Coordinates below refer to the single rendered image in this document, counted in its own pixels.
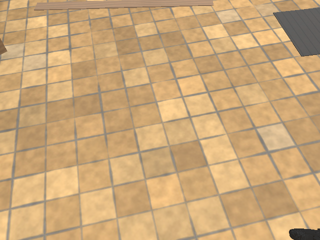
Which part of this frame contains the right robot hand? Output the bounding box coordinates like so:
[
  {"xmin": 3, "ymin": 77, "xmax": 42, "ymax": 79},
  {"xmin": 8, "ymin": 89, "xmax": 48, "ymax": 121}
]
[{"xmin": 289, "ymin": 228, "xmax": 320, "ymax": 240}]

